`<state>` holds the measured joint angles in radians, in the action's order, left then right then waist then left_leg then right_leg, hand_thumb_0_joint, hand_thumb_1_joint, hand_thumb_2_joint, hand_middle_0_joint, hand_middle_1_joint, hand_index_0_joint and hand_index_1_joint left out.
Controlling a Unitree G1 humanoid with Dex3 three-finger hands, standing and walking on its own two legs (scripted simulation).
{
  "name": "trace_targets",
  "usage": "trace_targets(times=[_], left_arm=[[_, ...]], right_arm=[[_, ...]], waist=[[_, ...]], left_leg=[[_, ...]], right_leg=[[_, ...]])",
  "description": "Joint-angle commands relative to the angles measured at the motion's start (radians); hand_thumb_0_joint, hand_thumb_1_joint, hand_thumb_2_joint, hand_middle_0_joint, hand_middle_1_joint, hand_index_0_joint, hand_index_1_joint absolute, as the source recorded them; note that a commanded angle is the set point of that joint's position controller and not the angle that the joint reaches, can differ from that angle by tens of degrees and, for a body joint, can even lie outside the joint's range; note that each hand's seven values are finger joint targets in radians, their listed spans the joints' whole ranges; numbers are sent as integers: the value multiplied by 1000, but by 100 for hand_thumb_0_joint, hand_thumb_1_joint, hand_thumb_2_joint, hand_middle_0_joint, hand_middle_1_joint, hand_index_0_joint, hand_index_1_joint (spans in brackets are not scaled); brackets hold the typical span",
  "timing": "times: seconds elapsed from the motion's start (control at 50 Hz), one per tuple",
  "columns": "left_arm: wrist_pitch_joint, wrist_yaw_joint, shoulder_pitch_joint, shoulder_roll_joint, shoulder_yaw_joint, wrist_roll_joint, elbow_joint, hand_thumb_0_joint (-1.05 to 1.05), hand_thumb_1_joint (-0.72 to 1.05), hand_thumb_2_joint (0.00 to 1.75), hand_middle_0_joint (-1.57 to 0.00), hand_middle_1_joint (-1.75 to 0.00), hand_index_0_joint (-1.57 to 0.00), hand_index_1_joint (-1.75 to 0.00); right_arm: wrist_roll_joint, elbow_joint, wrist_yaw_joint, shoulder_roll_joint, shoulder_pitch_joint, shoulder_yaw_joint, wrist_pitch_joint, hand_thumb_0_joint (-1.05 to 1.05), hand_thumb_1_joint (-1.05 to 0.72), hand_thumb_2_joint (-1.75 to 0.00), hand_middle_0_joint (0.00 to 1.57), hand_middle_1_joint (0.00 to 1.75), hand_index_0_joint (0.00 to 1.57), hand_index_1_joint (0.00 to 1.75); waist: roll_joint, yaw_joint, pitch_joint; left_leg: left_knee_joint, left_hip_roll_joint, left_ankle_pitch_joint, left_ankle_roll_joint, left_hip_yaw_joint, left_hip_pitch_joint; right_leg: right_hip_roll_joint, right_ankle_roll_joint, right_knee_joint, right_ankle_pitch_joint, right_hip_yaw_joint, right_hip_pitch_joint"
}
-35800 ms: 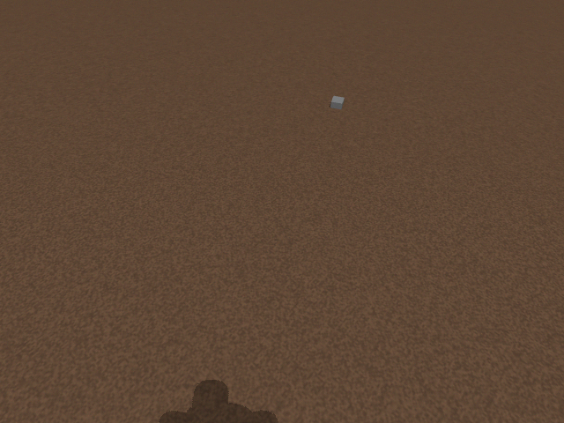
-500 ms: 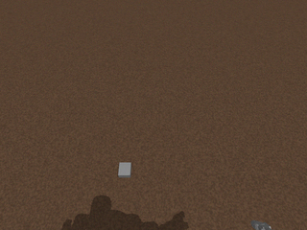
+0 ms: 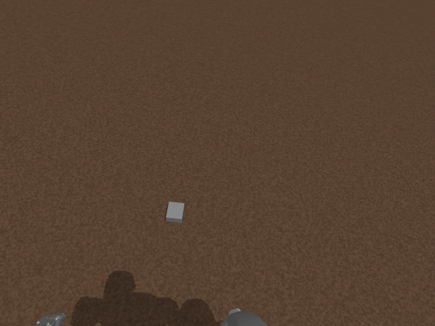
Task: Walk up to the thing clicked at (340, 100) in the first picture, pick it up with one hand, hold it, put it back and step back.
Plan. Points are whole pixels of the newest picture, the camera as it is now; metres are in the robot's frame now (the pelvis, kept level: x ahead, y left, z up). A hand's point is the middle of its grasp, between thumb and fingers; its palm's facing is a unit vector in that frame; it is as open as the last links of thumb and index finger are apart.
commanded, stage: step back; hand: left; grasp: from above
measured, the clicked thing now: (175, 212) +0.71 +0.11 -0.75
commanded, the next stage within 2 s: none
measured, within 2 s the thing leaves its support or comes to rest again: neither
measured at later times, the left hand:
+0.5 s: hand out of the picture -0.01 +0.22 -0.14, palm faces -0.07 -0.91 -0.40, open 7.4 cm
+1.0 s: hand out of the picture -0.24 +0.20 -0.17, palm faces -0.12 -0.91 -0.39, open 7.4 cm
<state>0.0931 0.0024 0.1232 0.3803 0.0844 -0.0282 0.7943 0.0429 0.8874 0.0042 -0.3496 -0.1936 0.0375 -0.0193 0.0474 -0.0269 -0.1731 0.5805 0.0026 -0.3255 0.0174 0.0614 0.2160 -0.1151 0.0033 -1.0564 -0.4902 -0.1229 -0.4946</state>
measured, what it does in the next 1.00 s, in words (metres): walks backwards: right foot, then left foot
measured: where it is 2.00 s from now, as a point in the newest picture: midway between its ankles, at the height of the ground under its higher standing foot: outside the picture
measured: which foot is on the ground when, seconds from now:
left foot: down 0.00-0.28, up 0.30-0.56, down 0.58-1.00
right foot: up 0.00-0.22, down 0.24-0.60, up 0.62-0.96, down 0.98-1.00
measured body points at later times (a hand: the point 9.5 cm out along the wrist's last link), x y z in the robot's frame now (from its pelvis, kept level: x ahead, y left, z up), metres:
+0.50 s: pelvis -0.15 -0.03 -0.01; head -0.09 -0.04 +0.44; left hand -0.01 +0.27 -0.11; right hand -0.06 -0.36 -0.13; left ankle -0.18 +0.10 -0.69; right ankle -0.10 -0.16 -0.73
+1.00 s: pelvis -0.34 -0.07 -0.02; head -0.28 -0.06 +0.43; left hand -0.24 +0.25 -0.14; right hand -0.22 -0.40 -0.11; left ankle -0.20 +0.07 -0.73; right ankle -0.38 -0.20 -0.74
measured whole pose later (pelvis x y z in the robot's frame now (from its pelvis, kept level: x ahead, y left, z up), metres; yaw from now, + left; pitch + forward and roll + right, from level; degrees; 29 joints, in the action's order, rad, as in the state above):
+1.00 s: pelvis -0.34 -0.07 -0.02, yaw -7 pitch -3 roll -1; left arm 0.06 0.01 0.22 0.40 0.08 -0.03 0.88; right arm 0.04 0.80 0.01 -0.41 -0.09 0.05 -0.03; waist 0.00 0.02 -0.17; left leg 0.65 -0.10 -0.16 -0.01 -0.01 0.45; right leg -0.02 -0.01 -0.68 -0.42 -0.05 -0.21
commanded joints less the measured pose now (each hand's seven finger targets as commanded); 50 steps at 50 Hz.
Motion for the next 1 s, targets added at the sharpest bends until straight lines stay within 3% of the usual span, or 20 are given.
trace_targets(times=[0.0, 0.12, 0.16, 0.22, 0.24, 0.26, 0.28, 0.36, 0.48, 0.54, 0.56, 0.58, 0.6, 0.62, 0.68, 0.82, 0.86, 0.94, 0.96, 0.98], left_arm=[[-32, -12, 66, 193, 74, 12, -77, 0, 90, 90, -20, -30, -20, -30], [-57, -14, 22, 155, 54, 5, -103, 0, 90, 90, -20, -30, -20, -30], [-65, -12, 63, 151, 55, 7, -75, 0, 90, 90, -20, -30, -20, -30], [-81, -14, 168, 184, 62, -11, -8, 0, 90, 90, -20, -30, -20, -30], [-84, -14, 160, 257, 83, -20, -18, 0, 90, 90, -20, -30, -20, -30], [-73, -8, 95, 332, 95, -7, -49, 0, 90, 90, -20, -30, -20, -30], [-75, -12, 26, 370, 98, -15, -86, 0, 90, 90, -20, -30, -20, -30], [-71, -23, -19, 241, 71, -13, -103, 0, 90, 90, -20, -30, -20, -30], [-54, -32, 32, 220, 63, -17, -130, 0, 90, 90, -20, -30, -20, -30], [-30, -22, -2, 210, 45, 6, -150, 0, 90, 90, -20, -30, -20, -30], [-23, -18, 14, 165, 36, 9, -156, 0, 90, 90, -20, -30, -20, -30], [-26, -22, 27, 134, 31, 12, -156, 0, 90, 90, -20, -30, -20, -30], [-24, -38, -11, 200, 52, 0, -147, 0, 90, 90, -20, -30, -20, -30], [-22, -39, -22, 231, 61, -5, -134, 0, 90, 90, -20, -30, -20, -30], [-17, -24, 87, 207, 64, 13, -71, 0, 90, 90, -20, -30, -20, -30], [-42, -21, 56, 183, 43, -4, -83, 0, 90, 90, -20, -30, -20, -30], [-48, -14, 55, 181, 35, 2, -66, 0, 90, 90, -20, -30, -20, -30], [-59, 0, 258, 186, 50, 6, 62, 0, 90, 90, -20, -30, -20, -30], [-62, 0, 278, 200, 60, -5, 84, 0, 90, 90, -20, -30, -20, -30], [-64, 0, 259, 273, 82, -25, 77, 0, 90, 90, -20, -30, -20, -30]], right_arm=[[-10, -119, 38, -271, 97, 75, 36, 0, -90, -90, 20, 30, 20, 30], [-16, -118, 46, -287, -18, 87, 27, 0, -90, -90, 20, 30, 20, 30], [-18, -127, 41, -296, 12, 85, 16, 0, -90, -90, 20, 30, 20, 30], [-41, -161, 32, -267, 86, 73, 0, 0, -90, -90, 20, 30, 20, 30], [-48, -170, 32, -226, 80, 60, 0, 0, -90, -90, 20, 30, 20, 30], [-53, -186, 42, -203, 99, 56, -3, 0, -90, -90, 20, 30, 20, 30], [-52, -165, 51, -235, 78, 76, -6, 0, -90, -90, 20, 30, 20, 30], [-52, -116, 40, -221, 29, 58, 1, 0, -90, -90, 20, 30, 20, 30], [-30, -122, 42, -200, -8, 53, 21, 0, -90, -90, 20, 30, 20, 30], [-14, -84, 37, -210, -95, 70, 29, 0, -90, -90, 20, 30, 20, 30], [2, -89, 40, -265, -88, 87, 31, 0, -90, -90, 20, 30, 20, 30], [12, -102, 35, -363, -30, 101, 30, 0, -90, -90, 20, 30, 20, 30], [3, -125, 31, -430, -6, 113, 29, 0, -90, -90, 20, 30, 20, 30], [4, -131, 36, -410, 42, 115, 35, 0, -90, -90, 20, 30, 20, 30], [7, -149, 42, -280, 139, 78, 41, 0, -90, -90, 20, 30, 20, 30], [-16, -131, 44, -270, -8, 88, 28, 0, -90, -90, 20, 30, 20, 30], [-3, -130, 37, -291, -6, 88, 18, 0, -90, -90, 20, 30, 20, 30], [-7, -143, 24, -334, 95, 92, -13, 0, -90, -90, 20, 30, 20, 30], [-11, -143, 20, -295, 82, 81, -18, 0, -90, -90, 20, 30, 20, 30], [-19, -158, 21, -222, 75, 64, -19, 0, -90, -90, 20, 30, 20, 30]], waist=[[-164, 64, 157], [-212, -20, 229], [-248, -8, 252], [-178, 48, 318], [-5, 39, 304], [211, 62, 251], [261, 66, 209], [132, 31, 158], [174, 62, 218], [100, 17, 248], [-40, 28, 245], [-261, 47, 216], [-267, -7, 205], [-248, 2, 165], [-154, 93, 148], [-209, -6, 255], [-246, -17, 265], [-270, 68, 296], [-183, 73, 262], [53, 75, 193]], left_leg=[[-142, -227, 587, 173, 136, -56], [-36, -253, 658, 219, 146, -277], [1, -218, 635, 191, 114, -213], [118, -156, 441, 103, 73, -14], [203, -61, 210, 45, 62, 179], [377, 80, -227, 1, -28, 248], [561, 56, -346, -16, 39, 173], [614, 105, -191, -15, 60, 234], [160, 27, -192, -22, -26, 216], [-186, 22, 146, 1, -45, -6], [-227, -123, 205, 46, 173, -81], [-257, -316, 350, 131, 436, -108], [-277, -449, 322, 252, 535, 111], [-295, -452, 272, 285, 550, 184], [-215, -235, 391, 161, 178, 87], [-107, -261, 535, 229, 149, -248], [-120, -253, 412, 225, 130, -176], [-89, -213, 80, 153, 81, 55], [4, -154, -34, 108, 45, 153], [177, -10, -228, 44, 9, 372]], right_leg=[[-14, 4, -228, 21, -78, -27], [86, -36, 248, -23, 6, 2], [87, -19, 432, 41, 74, 120], [112, 23, 685, 404, 51, 383], [237, 62, 634, 536, -158, 447], [412, 231, 676, 568, -306, 312], [512, 315, 685, 600, -412, 131], [307, 209, 589, 675, -104, 202], [327, 206, 513, 724, -117, 426], [261, 126, 378, 537, -72, 283], [185, 73, 280, 316, -39, 126], [14, 34, 88, -67, 37, -77], [23, 13, -80, -175, -64, 33], [36, 16, -192, -136, -111, 59], [-11, 11, -317, 31, -126, -22], [65, -63, 20, -24, -32, -36], [94, -52, 195, -36, 32, 70], [101, 17, 591, 132, 143, 361], [105, 38, 634, 123, 100, 392], [241, 91, 692, -48, -177, 375]])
